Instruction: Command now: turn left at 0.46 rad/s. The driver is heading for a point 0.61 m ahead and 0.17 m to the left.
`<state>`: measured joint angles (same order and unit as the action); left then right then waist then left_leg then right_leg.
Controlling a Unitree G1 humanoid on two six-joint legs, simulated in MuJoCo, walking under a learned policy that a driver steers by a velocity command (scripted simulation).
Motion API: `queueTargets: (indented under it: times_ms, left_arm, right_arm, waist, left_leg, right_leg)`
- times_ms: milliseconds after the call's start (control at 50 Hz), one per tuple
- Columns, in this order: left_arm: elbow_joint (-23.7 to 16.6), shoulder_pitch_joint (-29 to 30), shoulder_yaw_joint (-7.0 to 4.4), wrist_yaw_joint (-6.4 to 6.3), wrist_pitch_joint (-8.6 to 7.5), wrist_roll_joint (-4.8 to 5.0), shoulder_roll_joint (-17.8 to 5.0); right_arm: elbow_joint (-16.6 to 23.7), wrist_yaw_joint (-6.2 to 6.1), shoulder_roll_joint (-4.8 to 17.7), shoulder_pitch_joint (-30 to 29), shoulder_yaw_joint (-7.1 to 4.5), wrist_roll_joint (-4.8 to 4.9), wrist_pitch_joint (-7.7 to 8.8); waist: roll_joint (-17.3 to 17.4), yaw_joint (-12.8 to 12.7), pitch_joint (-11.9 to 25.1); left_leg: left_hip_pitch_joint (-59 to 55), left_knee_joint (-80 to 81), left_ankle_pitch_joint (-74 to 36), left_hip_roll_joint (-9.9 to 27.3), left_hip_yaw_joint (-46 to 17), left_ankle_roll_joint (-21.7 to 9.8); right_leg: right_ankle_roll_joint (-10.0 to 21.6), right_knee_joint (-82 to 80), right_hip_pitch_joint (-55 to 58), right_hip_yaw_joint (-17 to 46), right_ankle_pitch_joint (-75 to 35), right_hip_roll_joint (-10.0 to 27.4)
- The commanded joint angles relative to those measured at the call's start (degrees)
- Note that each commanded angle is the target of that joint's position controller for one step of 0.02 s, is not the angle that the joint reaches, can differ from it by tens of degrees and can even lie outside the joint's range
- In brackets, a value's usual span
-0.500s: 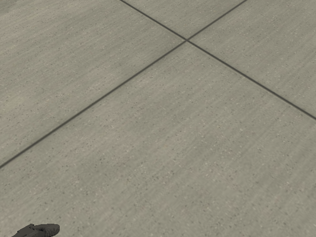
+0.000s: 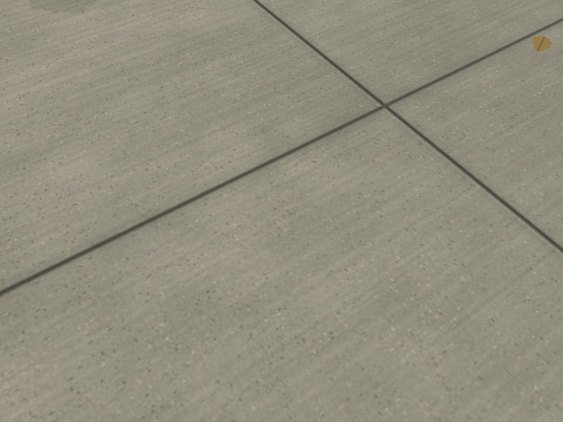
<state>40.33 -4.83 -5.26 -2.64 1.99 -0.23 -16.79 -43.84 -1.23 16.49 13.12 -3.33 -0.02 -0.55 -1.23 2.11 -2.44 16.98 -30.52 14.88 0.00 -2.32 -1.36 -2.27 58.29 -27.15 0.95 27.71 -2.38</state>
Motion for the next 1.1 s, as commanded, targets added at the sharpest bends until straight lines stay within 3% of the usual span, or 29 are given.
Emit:
queueTargets:
  times_ms: [20, 60, 120, 180, 200, 220, 240, 260, 300, 320, 360, 440, 480, 560, 600, 620, 640, 660, 680, 700, 720, 740, 760, 800, 860, 1000, 1060, 1080, 1100]
  left_arm:
    - [-4.56, 2.58, -0.48, 0.05, -1.53, 0.22, -1.82]
    - [-4.63, 2.88, -0.05, 0.59, -2.01, 0.71, -1.17]
    - [-4.10, 0.86, -0.41, 1.42, -2.34, 1.24, -2.76]
    - [-2.31, -4.82, -1.20, 2.13, -2.87, 1.03, -3.97]
    - [-1.95, -6.86, -2.02, 1.89, -2.84, 0.42, -6.70]
    - [-2.69, -6.27, -3.11, 1.34, -2.29, -0.87, -12.26]
    - [-3.55, -5.44, -2.75, 1.75, -2.72, -2.85, -11.29]
    - [-4.73, -2.35, -1.69, 1.62, -3.30, -2.67, -8.17]
    - [-5.39, 2.26, -0.81, 1.11, -3.58, -0.81, -5.16]
    - [-5.24, 2.16, -0.53, 0.75, -3.52, -0.35, -4.84]
    - [-4.69, -0.37, -0.52, 0.03, -3.03, -0.60, -5.15]
    - [-3.80, -4.22, -1.47, -0.49, -2.14, -0.64, -7.70]
    - [-3.93, -3.53, -2.04, -0.03, -1.89, -0.34, -9.31]
    - [-3.24, -4.72, -2.66, 1.28, -2.33, 1.35, -11.04]
    - [-2.80, -3.11, -2.35, 1.77, -2.68, 2.33, -10.25]
    - [-2.12, -4.01, -1.66, 2.00, -2.89, 2.12, -7.73]
    - [-2.56, -2.84, -0.40, 2.53, -3.17, 0.93, -3.70]
    - [-7.99, 2.14, 0.45, 2.52, -4.17, -0.64, -1.43]
    - [-8.95, 5.97, -0.40, 2.75, -5.73, 1.18, -5.40]
    - [-8.75, 5.22, -1.01, 3.43, -6.58, 2.57, -7.66]
    - [-6.96, 2.91, -1.42, 3.61, -7.09, 1.83, -8.63]
    - [-5.99, 2.16, -1.55, 3.44, -7.51, 0.39, -8.71]
    - [-5.23, 1.32, -1.58, 3.62, -7.71, -0.24, -8.34]
    - [-4.02, 1.25, -0.89, 4.02, -7.77, -0.19, -6.27]
    - [-3.94, 4.36, 0.31, 4.23, -7.61, 0.20, -3.78]
    - [-6.40, 12.96, 1.42, 6.28, -8.45, 1.35, -3.40]
    - [-5.95, 10.36, 1.06, 6.69, -8.77, 1.31, -4.71]
    - [-5.26, 7.67, 0.56, 6.42, -8.67, 1.16, -5.87]
    - [-3.73, 1.82, -0.32, 5.93, -8.47, 0.99, -7.52]
  right_arm:
    - [4.75, -0.98, 9.52, -3.67, -2.73, 0.92, 0.15]
    - [5.11, -1.28, 10.18, -2.84, -3.25, 0.93, -0.69]
    - [6.12, -0.94, 11.11, -3.62, -3.76, 1.04, -1.48]
    - [7.32, -0.88, 10.25, -6.21, -3.53, 2.07, -2.05]
    - [7.55, -1.03, 8.33, -4.98, -3.04, 1.72, -2.06]
    - [8.44, -0.75, 4.71, -2.69, -2.17, 0.99, -1.69]
    - [8.85, -0.76, 8.76, -2.99, -3.49, 0.64, -0.92]
    - [7.76, -0.63, 12.20, -2.32, -4.77, 0.89, -0.91]
    - [5.53, -0.92, 11.09, -0.20, -5.15, 0.96, -2.11]
    - [5.74, -0.85, 9.85, -0.61, -4.86, 0.94, -2.51]
    - [7.65, -0.43, 7.69, -3.25, -4.14, 1.51, -2.55]
    - [10.85, 0.59, 5.35, -7.25, -2.79, 1.23, -2.35]
    - [11.70, 1.23, 4.92, -7.42, -2.37, 1.06, -2.37]
    - [12.39, 2.31, 5.97, -6.22, -2.58, 1.57, -2.62]
    - [10.07, 2.82, 5.72, -0.57, -2.92, 1.65, -2.16]
    - [7.43, 2.51, 6.80, 4.98, -3.66, 1.84, -1.84]
    - [5.28, 1.95, 10.06, 12.46, -4.99, 2.13, -1.37]
    - [7.18, 1.92, 18.49, 14.21, -6.21, 1.35, 0.12]
    - [8.17, 2.51, 14.50, 12.65, -5.03, 0.25, 2.16]
    - [8.29, 2.37, 11.18, 9.26, -3.68, 0.15, 3.26]
    - [8.74, 2.13, 8.77, 6.85, -2.84, 0.67, 3.77]
    - [9.01, 1.69, 8.10, 4.82, -2.41, 0.92, 3.64]
    - [9.22, 1.21, 7.49, 4.14, -1.97, 0.57, 3.61]
    - [8.66, 0.55, 7.75, 5.47, -1.92, 0.05, 3.93]
    - [6.78, 0.01, 8.13, 8.33, -1.98, 0.36, 4.17]
    - [2.67, 0.04, 9.29, 13.52, -2.25, 1.13, 3.98]
    - [1.94, -0.20, 10.17, 12.73, -2.55, 1.18, 3.46]
    - [2.00, -0.29, 10.76, 12.26, -2.71, 1.02, 3.32]
    - [1.96, -0.37, 10.78, 11.74, -2.63, 0.87, 3.02]
  waist:
    - [8.22, -1.35, 7.54]
    - [9.33, -0.46, 8.87]
    - [11.64, -0.31, 8.80]
    - [11.09, -3.44, 8.09]
    - [6.81, -3.08, 8.99]
    - [-9.91, -0.33, 8.35]
    - [-13.10, -1.47, 7.58]
    - [-7.55, -0.48, 5.94]
    - [-5.34, 1.03, 3.58]
    - [-5.78, 0.37, 2.86]
    - [-6.51, -1.33, 2.88]
    - [-7.42, -4.33, 5.68]
    - [-8.13, -4.44, 6.09]
    - [-8.84, -4.37, 5.10]
    - [-7.34, -0.84, 4.66]
    - [-4.38, 0.81, 5.78]
    - [6.00, 3.40, 6.77]
    - [19.95, 3.45, 4.94]
    - [12.97, 5.24, 4.08]
    - [12.56, 2.54, 0.34]
    - [9.88, 0.75, -1.30]
    - [8.75, -0.22, -1.53]
    - [9.02, -1.02, -1.06]
    - [7.64, -0.85, 0.28]
    - [6.95, 0.65, 0.06]
    - [7.34, 3.77, -4.51]
    - [8.86, 1.63, -3.05]
    - [9.81, 0.23, -0.43]
    - [9.92, -3.05, 4.22]
  left_leg:
    - [-11.36, 8.44, -27.12, 11.82, -15.61, -10.38]
    - [-11.58, 7.63, -25.08, 11.09, -16.02, -10.31]
    - [-8.42, 7.97, -21.57, 10.88, -19.53, -10.73]
    - [-3.72, 5.61, -13.82, 7.66, -21.17, -7.35]
    - [2.39, 0.81, -4.23, 4.85, -18.88, -4.25]
    - [14.34, -12.58, 14.05, -4.19, -8.55, -0.05]
    - [18.09, -25.85, 22.89, -3.97, -6.21, 2.52]
    - [17.52, -33.81, 19.36, -1.98, -7.67, 3.33]
    - [18.92, -38.85, 12.00, -1.13, -6.24, 5.10]
    - [19.75, -40.45, 9.62, -0.86, -5.66, 6.06]
    - [20.25, -37.45, 6.77, -0.33, -2.71, 7.34]
    - [18.28, -25.76, 7.54, 2.37, -0.12, 8.21]
    - [13.30, -20.27, 8.65, 2.90, 2.08, 7.33]
    - [5.67, -10.13, 7.95, 2.16, 6.06, 3.10]
    - [-3.85, 0.24, 3.11, 0.39, 8.57, -0.16]
    - [-12.45, 3.04, 3.75, -1.61, 8.92, -1.77]
    - [-22.69, 7.60, 6.73, 5.06, -2.97, -5.38]
    - [-27.48, 14.63, 16.52, 20.18, -36.35, -16.87]
    - [-23.23, 20.32, 21.67, 22.88, -41.33, -20.68]
    - [-20.58, 21.16, 22.72, 21.07, -36.19, -18.43]
    - [-18.47, 20.35, 19.06, 18.03, -30.03, -15.67]
    - [-16.88, 20.17, 12.79, 15.50, -25.45, -13.74]
    - [-15.56, 20.60, 6.63, 13.36, -21.19, -12.46]
    - [-15.46, 20.95, -4.53, 11.40, -15.76, -11.48]
    - [-14.66, 20.59, -11.77, 9.45, -10.26, -9.78]
    - [-16.96, 19.81, -13.50, 12.40, -10.17, -9.76]
    - [-20.67, 16.10, -25.37, 13.69, -9.35, -8.37]
    - [-21.89, 12.30, -37.28, 13.14, -8.00, -7.70]
    - [-21.97, 4.58, -49.87, 11.47, -5.62, -6.65]
  right_leg:
    - [-1.42, -3.91, -4.83, 2.08, -2.43, 0.94]
    - [-1.64, -11.43, -1.03, 2.10, -3.69, 0.39]
    - [-1.37, -20.16, 5.29, 1.60, -5.40, -0.91]
    - [0.57, -36.78, 15.19, 0.48, -16.61, -0.93]
    - [2.97, -38.79, 22.11, 5.31, -19.29, 5.60]
    - [10.09, -40.10, 26.63, 20.14, -29.51, 19.32]
    - [18.07, -42.06, 21.07, 28.52, -33.07, 27.06]
    - [18.44, -42.30, 18.64, 24.33, -31.36, 25.00]
    - [13.74, -41.40, 17.81, 13.98, -26.74, 18.16]
    - [13.61, -41.19, 17.84, 11.39, -28.76, 17.30]
    - [14.21, -41.48, 19.35, 7.09, -30.69, 15.98]
    - [15.63, -40.49, 25.58, 4.71, -33.77, 18.63]
    - [15.56, -40.18, 23.57, 2.51, -34.93, 19.29]
    - [13.92, -43.10, 18.67, 2.21, -10.61, 20.57]
    - [11.37, -39.68, 13.71, -0.54, -4.39, 19.41]
    - [9.22, -33.61, 8.78, -3.80, -1.80, 17.11]
    - [4.97, -15.55, -1.78, -10.00, 0.78, 12.66]
    - [0.89, 3.14, -24.66, -8.40, 10.62, 2.54]
    - [1.94, 9.42, -28.04, 2.34, 8.65, 3.81]
    - [3.30, 8.86, -28.41, 3.51, 2.04, 5.85]
    - [3.51, 6.90, -26.57, 3.08, -4.29, 7.28]
    - [3.00, 3.30, -24.36, 2.89, -9.28, 7.74]
    - [2.31, 0.77, -21.16, 2.35, -13.66, 7.79]
    - [0.85, -3.45, -18.26, 0.53, -21.02, 6.54]
    - [-0.30, -13.96, -14.68, -0.31, -28.32, 5.29]
    - [1.85, -27.20, -12.16, -1.05, -30.94, 4.01]
    - [4.49, -29.51, -7.83, -2.38, -26.31, 2.86]
    - [5.77, -29.17, -3.29, -4.06, -24.09, 1.22]
    - [7.66, -29.71, 5.17, -6.15, -23.84, -0.91]
